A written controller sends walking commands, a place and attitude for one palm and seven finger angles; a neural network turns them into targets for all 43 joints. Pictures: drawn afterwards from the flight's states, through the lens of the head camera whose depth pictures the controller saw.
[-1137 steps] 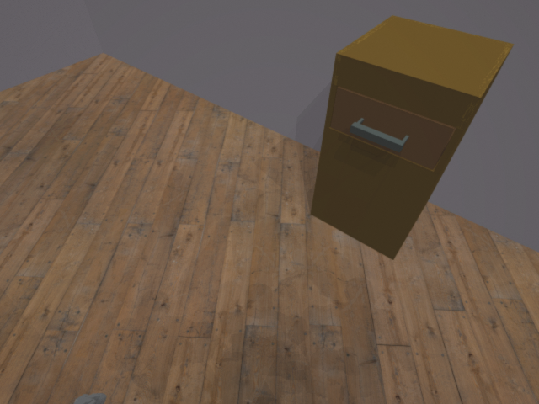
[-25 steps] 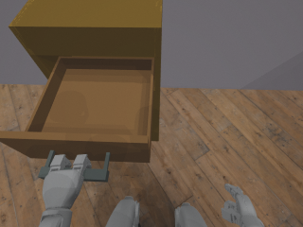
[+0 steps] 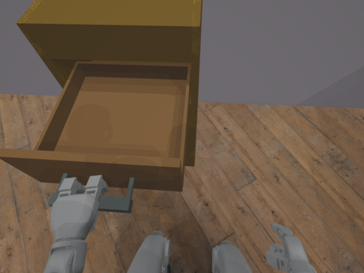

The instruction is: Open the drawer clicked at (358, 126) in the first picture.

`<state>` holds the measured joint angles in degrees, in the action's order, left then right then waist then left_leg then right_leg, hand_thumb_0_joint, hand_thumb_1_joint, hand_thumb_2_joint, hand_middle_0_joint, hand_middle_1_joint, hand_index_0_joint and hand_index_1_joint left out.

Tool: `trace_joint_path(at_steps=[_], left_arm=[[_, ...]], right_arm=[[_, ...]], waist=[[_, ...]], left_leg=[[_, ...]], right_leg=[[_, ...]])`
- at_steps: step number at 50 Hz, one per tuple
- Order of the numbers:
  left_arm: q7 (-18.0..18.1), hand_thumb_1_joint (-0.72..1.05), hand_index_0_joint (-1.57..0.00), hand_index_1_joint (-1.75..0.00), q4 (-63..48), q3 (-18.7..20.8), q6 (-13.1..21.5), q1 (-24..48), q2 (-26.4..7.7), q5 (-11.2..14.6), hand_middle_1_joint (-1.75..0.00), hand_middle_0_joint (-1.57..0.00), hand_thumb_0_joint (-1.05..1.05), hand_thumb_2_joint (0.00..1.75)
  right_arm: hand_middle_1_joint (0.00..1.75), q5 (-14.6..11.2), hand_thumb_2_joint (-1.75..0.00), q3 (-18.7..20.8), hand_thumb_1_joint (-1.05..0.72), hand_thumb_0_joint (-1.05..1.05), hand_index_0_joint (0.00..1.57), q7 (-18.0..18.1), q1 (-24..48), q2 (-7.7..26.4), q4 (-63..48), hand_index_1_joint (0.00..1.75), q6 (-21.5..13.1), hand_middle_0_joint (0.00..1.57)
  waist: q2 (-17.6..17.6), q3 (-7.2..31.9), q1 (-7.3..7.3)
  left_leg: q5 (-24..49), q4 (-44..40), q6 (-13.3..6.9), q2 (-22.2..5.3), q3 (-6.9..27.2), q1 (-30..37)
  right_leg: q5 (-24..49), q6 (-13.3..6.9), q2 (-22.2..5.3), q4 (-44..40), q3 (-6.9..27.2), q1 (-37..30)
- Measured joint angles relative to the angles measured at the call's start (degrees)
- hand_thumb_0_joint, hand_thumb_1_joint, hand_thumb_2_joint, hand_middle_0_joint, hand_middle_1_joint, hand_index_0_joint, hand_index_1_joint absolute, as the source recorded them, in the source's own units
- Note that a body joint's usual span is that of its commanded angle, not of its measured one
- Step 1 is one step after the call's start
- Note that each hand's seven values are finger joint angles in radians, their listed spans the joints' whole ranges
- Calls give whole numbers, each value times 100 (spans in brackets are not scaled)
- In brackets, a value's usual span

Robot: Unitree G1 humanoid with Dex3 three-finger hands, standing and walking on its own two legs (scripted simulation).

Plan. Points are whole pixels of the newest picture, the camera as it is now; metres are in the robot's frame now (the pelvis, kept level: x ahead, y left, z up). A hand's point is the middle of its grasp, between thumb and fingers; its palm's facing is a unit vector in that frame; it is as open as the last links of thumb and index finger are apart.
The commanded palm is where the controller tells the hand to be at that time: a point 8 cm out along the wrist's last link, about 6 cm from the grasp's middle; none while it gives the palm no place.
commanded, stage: open the thumb to release the handle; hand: left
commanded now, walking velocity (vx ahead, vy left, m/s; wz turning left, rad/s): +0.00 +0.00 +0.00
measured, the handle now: (94, 191) +0.29 +0.23 -0.03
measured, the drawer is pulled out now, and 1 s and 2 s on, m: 0.30 0.30 0.30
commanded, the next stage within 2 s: lift the hand off the handle in 0.22 s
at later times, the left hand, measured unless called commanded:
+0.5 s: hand (87, 216) +0.23 +0.24 -0.05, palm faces -0.05 -0.07 -1.00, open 13.8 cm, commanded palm +0.23 +0.23 +0.00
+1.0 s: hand (86, 208) +0.25 +0.24 -0.03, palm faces -0.05 -0.07 -1.00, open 13.6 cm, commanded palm +0.23 +0.23 +0.03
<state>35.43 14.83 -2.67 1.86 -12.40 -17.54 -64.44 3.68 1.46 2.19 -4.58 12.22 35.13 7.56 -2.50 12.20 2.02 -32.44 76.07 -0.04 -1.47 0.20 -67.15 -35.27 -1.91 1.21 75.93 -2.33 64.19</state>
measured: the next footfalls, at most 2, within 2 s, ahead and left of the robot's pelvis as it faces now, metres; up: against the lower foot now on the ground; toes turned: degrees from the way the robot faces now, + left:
none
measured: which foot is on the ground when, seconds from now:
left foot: down 0.00-1.00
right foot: down 0.00-1.00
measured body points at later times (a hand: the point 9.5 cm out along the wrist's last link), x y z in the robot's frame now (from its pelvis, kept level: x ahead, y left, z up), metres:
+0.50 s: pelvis -0.01 +0.01 +0.01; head +0.09 +0.00 +0.45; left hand +0.23 +0.24 +0.00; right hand +0.17 -0.23 -0.12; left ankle +0.03 +0.12 -0.61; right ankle +0.01 -0.10 -0.61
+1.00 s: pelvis +0.00 +0.01 +0.03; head +0.08 +0.00 +0.47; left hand +0.24 +0.24 +0.03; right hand +0.18 -0.23 -0.09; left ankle +0.03 +0.12 -0.61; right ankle +0.01 -0.10 -0.61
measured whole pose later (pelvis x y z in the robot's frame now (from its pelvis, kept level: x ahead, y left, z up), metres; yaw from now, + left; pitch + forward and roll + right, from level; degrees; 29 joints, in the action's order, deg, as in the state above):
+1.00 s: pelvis +0.00 +0.01 +0.03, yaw +0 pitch +20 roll -2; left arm 33.6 17.3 -5.6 -0.3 -10.5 -17.7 -63.7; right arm 3.3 1.2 2.7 -7.1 12.1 35.1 6.7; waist -3.1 11.6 0.7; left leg -29.9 69.2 -0.8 -1.3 0.2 -59.6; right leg -32.0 -1.1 1.2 67.8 -2.2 56.1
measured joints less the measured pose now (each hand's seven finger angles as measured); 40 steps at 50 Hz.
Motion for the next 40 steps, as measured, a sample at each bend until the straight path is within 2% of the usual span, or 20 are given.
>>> trace_joint_path(at_steps=[5, 10, 16, 22, 33, 40], left_arm=[[-115, 12, -36, -127, 114, 40, 116, 12, -91, 24, -127, -33, 0, 57], [-81, -18, -34, -123, 227, 99, 266, 101, -141, -11, -124, -31, 0, 44], [-23, -39, -32, -121, 298, 51, 170, 244, -82, -15, -122, -31, 0, 35], [-69, -46, -32, -120, 150, -63, 9, 97, -19, 30, -121, -31, 0, 32], [12, -49, -33, -121, 475, -135, 37, 425, -29, -67, -120, -31, 0, 31], [-64, -49, -35, -122, 246, -221, -142, 297, 8, 32, -120, -32, 0, 30]], right_arm=[[30, -13, -90, -49, -90, 1, 20, 54, -76, -35, -14, 30, -51, 21], [30, 2, -90, -7, -90, 1, 20, 54, -119, 5, 16, 30, -82, 21], [30, 9, -90, 67, -90, 1, 20, 26, -120, 63, 61, 30, -70, 21], [30, -9, -90, 36, -90, 1, 20, 30, -149, 27, 32, 30, -45, 21], [30, 15, -90, 17, -90, 1, 20, 28, -131, -16, 77, 30, -118, 21], [30, -19, -90, 6, -90, 1, 20, 36, -150, -29, 51, 30, -77, 21]], waist=[[-1, 21, -52], [-6, 41, -57], [-40, 33, -51], [-41, 3, -76], [-37, 21, -70], [-63, -34, -90]], left_leg=[[54, -95, 7, -19, 9, 79], [55, -39, 1, -22, 37, 16], [56, 30, -24, 0, 46, -61], [100, -105, -49, 4, 4, 87], [129, -137, -62, 20, 48, 86], [166, -315, -76, 17, 20, 321]], right_leg=[[67, -3, 21, -112, -6, -81], [76, -1, 26, -85, -33, -40], [75, 20, 6, -33, -43, 18], [134, 47, 1, -166, 1, -116], [167, 61, -9, -242, -41, -153], [223, 78, -2, -429, -10, -379]])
